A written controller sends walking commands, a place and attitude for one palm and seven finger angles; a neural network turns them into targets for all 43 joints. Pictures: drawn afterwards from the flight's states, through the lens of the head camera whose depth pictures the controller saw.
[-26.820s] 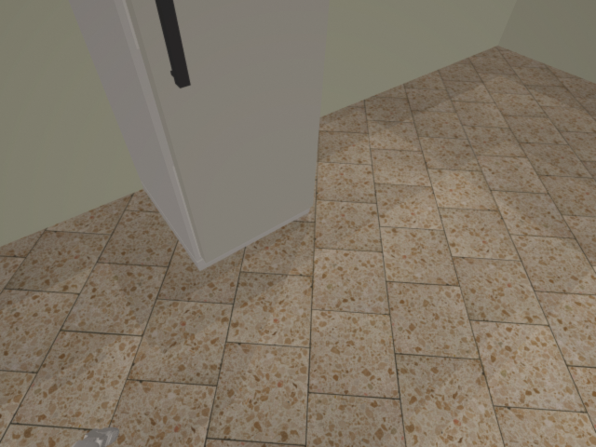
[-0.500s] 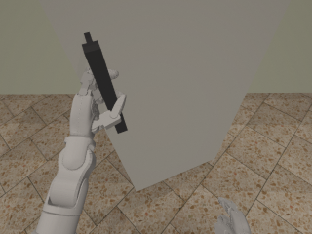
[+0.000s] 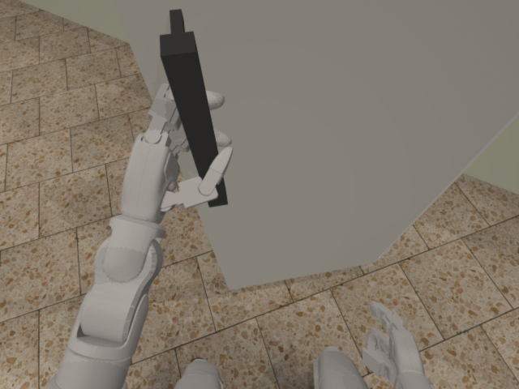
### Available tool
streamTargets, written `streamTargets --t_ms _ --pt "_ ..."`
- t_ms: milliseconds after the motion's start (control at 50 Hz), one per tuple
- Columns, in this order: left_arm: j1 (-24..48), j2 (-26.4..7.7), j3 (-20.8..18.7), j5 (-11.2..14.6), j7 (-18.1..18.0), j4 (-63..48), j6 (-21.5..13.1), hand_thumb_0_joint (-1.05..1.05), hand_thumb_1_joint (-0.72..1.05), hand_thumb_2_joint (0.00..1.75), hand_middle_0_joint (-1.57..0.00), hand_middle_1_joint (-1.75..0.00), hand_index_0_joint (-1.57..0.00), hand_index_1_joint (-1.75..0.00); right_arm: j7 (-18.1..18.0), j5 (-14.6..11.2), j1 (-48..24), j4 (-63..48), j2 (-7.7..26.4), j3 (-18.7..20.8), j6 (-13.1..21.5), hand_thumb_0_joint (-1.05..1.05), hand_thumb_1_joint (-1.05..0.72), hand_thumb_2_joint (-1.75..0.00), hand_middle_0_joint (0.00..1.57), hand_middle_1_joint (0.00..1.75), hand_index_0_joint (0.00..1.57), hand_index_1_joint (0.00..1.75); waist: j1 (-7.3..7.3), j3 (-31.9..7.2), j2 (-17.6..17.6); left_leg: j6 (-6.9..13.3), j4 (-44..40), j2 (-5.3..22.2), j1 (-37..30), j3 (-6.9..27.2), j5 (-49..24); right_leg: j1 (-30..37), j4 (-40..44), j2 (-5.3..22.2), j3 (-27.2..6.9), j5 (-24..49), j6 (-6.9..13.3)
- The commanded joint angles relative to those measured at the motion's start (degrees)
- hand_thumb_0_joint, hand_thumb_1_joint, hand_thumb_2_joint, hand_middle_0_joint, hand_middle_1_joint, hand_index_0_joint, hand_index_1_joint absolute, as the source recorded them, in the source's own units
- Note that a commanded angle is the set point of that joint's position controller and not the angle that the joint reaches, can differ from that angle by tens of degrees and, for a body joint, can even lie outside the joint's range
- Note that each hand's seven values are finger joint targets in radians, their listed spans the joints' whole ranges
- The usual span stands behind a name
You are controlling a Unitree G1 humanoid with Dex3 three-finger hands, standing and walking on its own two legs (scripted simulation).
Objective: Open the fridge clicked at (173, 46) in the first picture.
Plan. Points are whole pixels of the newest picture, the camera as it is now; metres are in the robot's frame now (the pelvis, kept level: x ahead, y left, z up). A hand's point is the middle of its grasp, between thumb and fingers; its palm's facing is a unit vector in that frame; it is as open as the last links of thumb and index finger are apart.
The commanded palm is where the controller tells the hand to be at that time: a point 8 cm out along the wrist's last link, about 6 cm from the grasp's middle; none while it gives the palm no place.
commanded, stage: walk backward, drawing the door open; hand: left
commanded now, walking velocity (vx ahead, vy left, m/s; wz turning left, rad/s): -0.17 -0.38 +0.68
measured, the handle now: (201, 129) +0.38 +0.09 +0.19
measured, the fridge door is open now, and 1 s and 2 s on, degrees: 40 76 78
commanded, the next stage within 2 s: stop walking and hold the door back in 0.98 s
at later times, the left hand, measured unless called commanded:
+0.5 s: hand (287, 285) +0.21 -0.01 +0.17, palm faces +0.47 -0.86 -0.19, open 7.4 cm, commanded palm +0.16 +0.02 +0.17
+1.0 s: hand out of the picture +0.11 -0.13 +0.17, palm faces +0.81 -0.54 -0.21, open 7.1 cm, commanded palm +0.05 -0.13 +0.17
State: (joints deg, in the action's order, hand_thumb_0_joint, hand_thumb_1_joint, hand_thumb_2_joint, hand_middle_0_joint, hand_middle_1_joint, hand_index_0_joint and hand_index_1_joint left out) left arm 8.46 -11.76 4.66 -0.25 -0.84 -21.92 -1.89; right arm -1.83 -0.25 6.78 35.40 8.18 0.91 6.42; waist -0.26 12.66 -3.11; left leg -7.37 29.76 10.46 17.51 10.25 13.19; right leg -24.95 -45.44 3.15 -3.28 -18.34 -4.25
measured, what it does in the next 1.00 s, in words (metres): steps to the right, turning left: right foot, then left foot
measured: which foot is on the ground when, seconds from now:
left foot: down 0.00-0.04, up 0.06-0.26, down 0.28-0.54, up 0.56-0.76, down 0.78-1.00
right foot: up 0.00-0.02, down 0.04-0.26, up 0.28-0.52, down 0.54-0.78, up 0.80-1.00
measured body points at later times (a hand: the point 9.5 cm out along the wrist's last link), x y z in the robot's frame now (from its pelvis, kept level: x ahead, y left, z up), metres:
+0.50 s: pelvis -0.01 -0.26 +0.00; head +0.06 -0.22 +0.44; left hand +0.18 +0.04 +0.18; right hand +0.24 -0.38 -0.11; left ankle -0.06 -0.04 -0.72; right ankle +0.11 -0.40 -0.69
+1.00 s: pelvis +0.04 -0.47 +0.02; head +0.07 -0.40 +0.46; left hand +0.06 -0.11 +0.19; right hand +0.30 -0.51 -0.08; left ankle -0.02 -0.31 -0.73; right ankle +0.19 -0.58 -0.66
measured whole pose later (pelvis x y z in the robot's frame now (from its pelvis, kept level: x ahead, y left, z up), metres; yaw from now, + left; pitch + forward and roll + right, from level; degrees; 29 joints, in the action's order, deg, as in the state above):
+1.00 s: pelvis +0.04 -0.47 +0.02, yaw +44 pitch -2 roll -5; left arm -4.7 -16.7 -10.8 2.5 -4.0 -25.8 -3.0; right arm -3.3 0.8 9.0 36.4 7.9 0.0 7.1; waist 0.6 10.9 -2.1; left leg -3.4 28.8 9.0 18.6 4.4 8.8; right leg -26.5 -52.8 0.5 0.4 -20.0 -3.8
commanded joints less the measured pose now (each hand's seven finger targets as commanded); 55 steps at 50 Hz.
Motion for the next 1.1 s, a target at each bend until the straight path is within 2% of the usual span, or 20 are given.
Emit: streamTargets --t_ms 0,40,80,200,220,260,300,340,460,500,540,560,700,720,760,780,900,1000,1040,1080 --pt "14.67 -2.12 -3.64 -0.59 -1.42 -17.42 -8.40 0.00 0.90 0.90 -0.45 -1.40 -0.45 -1.40 -0.19 -2.22 -6.84 -8.12 7.40 2.59 2.61 0.00 -0.90 -0.90 0.20 0.30 0.20 0.30 -1.54 -24.31 -10.34 9.82 -0.39 -2.15 1.48 -2.73 1.19 21.59 20.69 -3.44 9.39 2.95 -1.12" --pt "12.56 -9.73 -9.95 -0.40 -2.48 -19.77 -8.17 0.00 0.90 0.90 -0.45 -1.40 -0.45 -1.40 -0.70 -2.43 -7.45 -7.73 3.39 1.69 2.17 0.00 -0.90 -0.90 0.20 0.30 0.20 0.30 -0.11 -26.04 16.28 5.36 27.93 -12.13 10.98 -13.50 20.67 21.60 26.84 12.76 -1.54 17.74 7.52" --pt "9.08 -8.83 -11.55 0.43 -2.52 -20.87 -7.79 0.00 0.90 0.90 -0.45 -1.40 -0.45 -1.40 -2.60 -2.07 -9.94 -7.51 5.20 3.08 2.81 0.00 -0.90 -0.90 0.20 0.30 0.20 0.30 2.03 -27.48 21.79 6.50 50.45 -9.23 11.93 -7.38 27.56 18.72 22.48 19.19 -5.70 28.77 15.15" --pt "6.41 -2.45 -6.36 1.35 -1.86 -22.13 -9.26 0.00 0.90 0.90 -0.45 -1.40 -0.45 -1.40 -2.86 0.14 -5.58 -8.58 4.05 0.83 1.70 0.00 -0.90 -0.90 0.20 0.30 0.20 0.30 -2.59 -24.17 10.88 5.46 3.49 -7.99 0.30 -16.00 6.75 17.94 6.27 9.22 11.76 36.18 10.58" --pt "8.04 -2.53 -5.46 1.38 -1.83 -22.92 -9.61 0.00 0.90 0.90 -0.45 -1.40 -0.45 -1.40 -3.10 0.34 -3.01 -8.44 5.28 1.75 2.17 0.00 -0.90 -0.90 0.20 0.30 0.20 0.30 -4.59 -25.65 7.09 6.70 -4.83 -5.34 -13.59 -12.46 -3.50 6.81 -2.42 7.77 11.94 26.84 8.46" --pt "7.81 -1.47 -3.01 -1.11 -1.96 -21.52 -10.89 0.00 0.90 0.90 -0.45 -1.40 -0.45 -1.40 -2.66 1.40 -1.81 -9.33 10.24 3.51 2.66 0.00 -0.90 -0.90 0.20 0.30 0.20 0.30 -3.22 -28.19 -10.52 18.06 -8.88 22.98 -36.74 30.11 -48.55 -21.61 -21.76 0.23 3.62 -15.76 1.63" --pt "11.60 -5.25 -6.73 -1.74 -1.70 -25.80 -11.83 0.00 0.90 0.90 -0.45 -1.40 -0.45 -1.40 -1.54 1.57 -3.67 -9.49 9.50 2.81 3.16 0.00 -0.90 -0.90 0.20 0.30 0.20 0.30 -2.87 -26.79 -1.50 21.65 -6.58 21.37 -31.97 22.37 -44.85 -21.63 -23.96 0.93 -2.46 -10.57 1.68" --pt "11.06 -7.81 -9.71 -1.75 -1.68 -25.88 -10.93 0.00 0.90 0.90 -0.45 -1.40 -0.45 -1.40 -1.73 1.40 -6.17 -7.51 9.65 3.54 3.57 0.00 -0.90 -0.90 0.20 0.30 0.20 0.30 -1.89 -23.10 -9.54 18.87 -5.13 16.00 -22.99 14.28 -36.57 -17.94 -23.65 1.86 -4.18 -5.91 0.79" --pt "4.49 -6.57 -12.49 1.59 -3.12 -19.28 -7.87 0.00 0.90 0.90 -0.45 -1.40 -0.45 -1.40 -1.53 -0.97 -5.31 -7.39 9.60 3.31 3.86 0.00 -0.90 -0.90 0.20 0.30 0.20 0.30 -0.68 -24.32 -14.34 10.77 -6.19 3.36 1.67 -3.81 1.71 20.26 8.54 -4.13 7.96 4.22 0.27" --pt "5.06 -8.75 -13.82 1.32 -3.61 -20.84 -7.66 0.00 0.90 0.90 -0.45 -1.40 -0.45 -1.40 -1.44 -1.86 -5.34 -8.10 6.82 2.24 3.04 0.00 -0.90 -0.90 0.20 0.30 0.20 0.30 -0.07 -24.97 -0.11 8.09 5.90 -4.94 4.14 -7.95 14.35 22.57 21.29 -0.86 7.39 3.49 0.82" --pt "3.34 -16.58 -21.36 0.87 -4.31 -22.45 -7.11 0.00 0.90 0.90 -0.45 -1.40 -0.45 -1.40 -2.61 -0.95 -8.13 -8.38 4.04 1.72 2.79 0.00 -0.90 -0.90 0.20 0.30 0.20 0.30 2.64 -23.83 26.62 5.93 45.64 -12.33 11.32 -11.35 25.54 11.15 32.36 17.73 -12.40 -0.72 11.74" --pt "2.53 -16.41 -22.27 0.77 -5.16 -20.31 -7.17 0.00 0.90 0.90 -0.45 -1.40 -0.45 -1.40 -3.06 0.06 -8.79 -7.14 4.23 1.12 2.77 0.00 -0.90 -0.90 0.20 0.30 0.20 0.30 2.33 -20.44 15.76 6.26 50.61 -10.06 14.35 -9.18 25.30 9.78 31.11 20.66 -11.20 8.15 14.94" --pt "-3.00 -11.91 -20.21 3.46 -4.29 -23.91 -7.80 0.00 0.90 0.90 -0.45 -1.40 -0.45 -1.40 -3.71 0.32 -4.55 -8.62 5.04 0.96 0.78 0.00 -0.90 -0.90 0.20 0.30 0.20 0.30 -1.38 -23.45 11.03 5.19 9.16 -8.48 -0.79 -18.17 10.74 13.86 10.99 10.59 11.25 27.91 10.75" --pt "-1.38 -11.22 -18.81 3.57 -4.01 -24.82 -7.96 0.00 0.90 0.90 -0.45 -1.40 -0.45 -1.40 -4.04 0.54 -2.51 -8.47 5.85 1.54 1.08 0.00 -0.90 -0.90 0.20 0.30 0.20 0.30 -2.84 -23.90 6.83 5.73 1.14 -6.93 -9.78 -16.00 4.52 5.75 3.76 9.47 11.91 19.98 9.16" --pt "-1.32 -9.23 -15.81 2.43 -3.60 -24.88 -9.21 0.00 0.90 0.90 -0.45 -1.40 -0.45 -1.40 -3.98 1.32 -2.07 -9.77 10.29 2.97 1.93 0.00 -0.90 -0.90 0.20 0.30 0.20 0.30 -1.55 -24.11 -15.88 15.20 -14.00 20.87 -25.75 27.07 -25.77 -17.34 -18.76 0.26 6.30 -16.75 1.73" --pt "0.55 -11.47 -17.14 0.43 -3.28 -25.33 -10.43 0.00 0.90 0.90 -0.45 -1.40 -0.45 -1.40 -3.39 2.12 -1.84 -8.67 9.36 2.07 2.59 0.00 -0.90 -0.90 0.20 0.30 0.20 0.30 -1.27 -24.84 -9.18 19.73 -13.08 24.82 -25.91 30.18 -31.85 -17.87 -24.07 0.28 -1.31 -13.30 1.35" --pt "-1.65 -12.38 -20.54 1.21 -3.51 -23.12 -8.18 0.00 0.90 0.90 -0.45 -1.40 -0.45 -1.40 -2.17 1.05 -2.40 -5.86 10.09 3.64 3.59 0.00 -0.90 -0.90 0.20 0.30 0.20 0.30 -0.32 -23.39 -14.67 12.06 -10.05 8.05 -11.40 1.89 -12.55 -2.03 -11.10 -0.51 0.66 0.75 0.46" --pt "-3.83 -12.94 -22.42 3.05 -5.03 -19.27 -7.44 0.00 0.90 0.90 -0.45 -1.40 -0.45 -1.40 -2.14 -0.10 -2.46 -7.86 9.60 2.51 4.04 0.00 -0.90 -0.90 0.20 0.30 0.20 0.30 0.11 -22.33 -17.36 11.68 -13.70 4.63 0.23 1.33 10.86 14.65 7.80 -5.58 8.21 -5.89 0.30" --pt "-4.11 -14.74 -24.35 3.12 -5.46 -18.55 -7.51 0.00 0.90 0.90 -0.45 -1.40 -0.45 -1.40 -2.02 -0.33 -1.87 -8.07 8.74 2.32 4.05 0.00 -0.90 -0.90 0.20 0.30 0.20 0.30 0.97 -23.15 -9.90 8.70 -5.36 -2.06 3.81 -3.37 13.83 21.92 21.17 -5.20 10.06 -1.35 0.55" --pt "-5.55 -17.77 -25.53 2.62 -6.20 -8.11 -5.84 0.00 0.90 0.90 -0.45 -1.40 -0.45 -1.40 -2.65 -0.82 -1.75 -6.76 5.45 1.30 3.38 0.00 -0.90 -0.90 0.20 0.30 0.20 0.30 0.55 -19.91 17.80 4.15 25.75 -11.94 12.27 -12.08 18.62 17.86 31.55 12.78 -7.45 7.05 7.41"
